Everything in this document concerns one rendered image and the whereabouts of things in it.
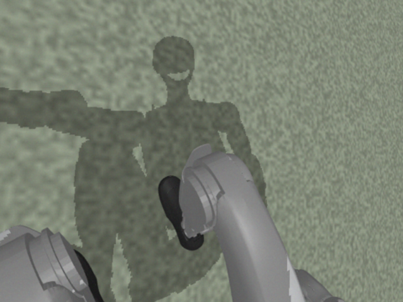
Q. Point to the right robot foot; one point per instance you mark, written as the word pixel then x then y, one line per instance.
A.
pixel 169 196

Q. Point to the right robot hand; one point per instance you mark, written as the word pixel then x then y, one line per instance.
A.
pixel 312 289

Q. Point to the left robot foot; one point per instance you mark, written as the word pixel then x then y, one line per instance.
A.
pixel 92 280

